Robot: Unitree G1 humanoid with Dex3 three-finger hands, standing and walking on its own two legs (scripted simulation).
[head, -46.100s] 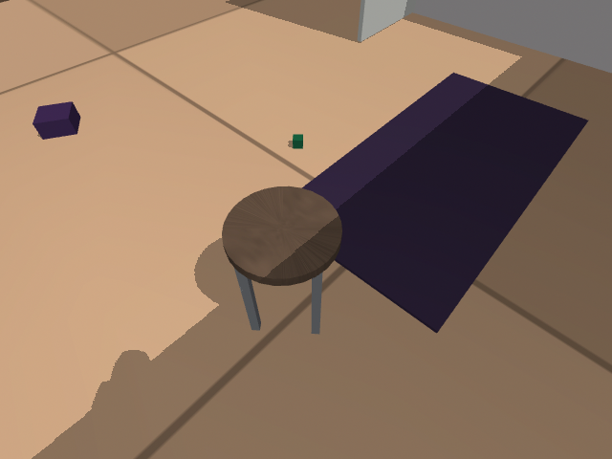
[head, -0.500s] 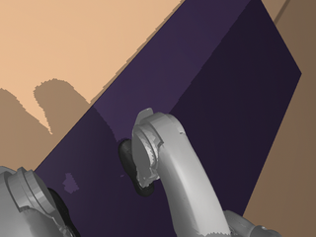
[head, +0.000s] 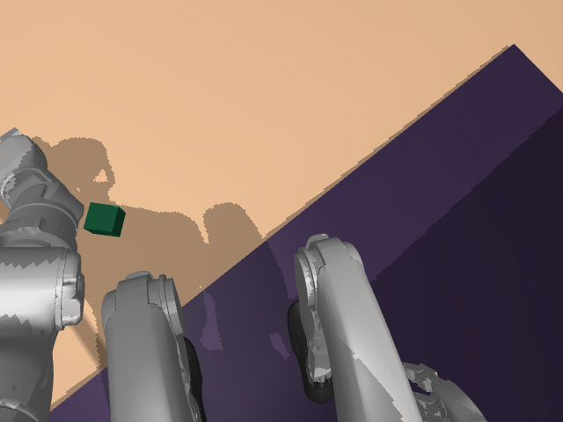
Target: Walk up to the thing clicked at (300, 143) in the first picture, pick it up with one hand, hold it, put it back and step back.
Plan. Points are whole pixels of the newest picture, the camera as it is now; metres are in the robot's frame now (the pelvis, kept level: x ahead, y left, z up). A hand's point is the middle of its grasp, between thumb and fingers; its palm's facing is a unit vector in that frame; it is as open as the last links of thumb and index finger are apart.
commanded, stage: withdraw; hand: left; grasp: from above
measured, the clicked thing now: (105, 220) +0.48 +0.27 -0.35
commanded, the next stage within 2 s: home in 0.06 s
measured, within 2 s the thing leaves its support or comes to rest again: neither
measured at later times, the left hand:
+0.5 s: hand (56, 217) +0.43 +0.28 -0.15, palm faces -0.37 -0.20 -0.90, open 10.3 cm
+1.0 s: hand out of the picture +0.29 +0.23 +0.09, palm faces -0.15 -0.81 -0.57, open 7.2 cm
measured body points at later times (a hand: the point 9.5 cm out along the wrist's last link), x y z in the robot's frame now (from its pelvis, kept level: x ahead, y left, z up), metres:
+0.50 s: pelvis +0.00 +0.00 +0.00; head +0.23 +0.05 +0.39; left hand +0.45 +0.29 -0.09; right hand +0.05 -0.28 -0.11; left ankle +0.08 +0.13 -0.32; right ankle +0.11 -0.13 -0.32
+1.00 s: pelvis +0.02 +0.00 +0.19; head +0.15 +0.04 +0.62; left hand +0.29 +0.27 +0.12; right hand +0.26 -0.22 +0.10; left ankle +0.08 +0.13 -0.32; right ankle +0.11 -0.13 -0.32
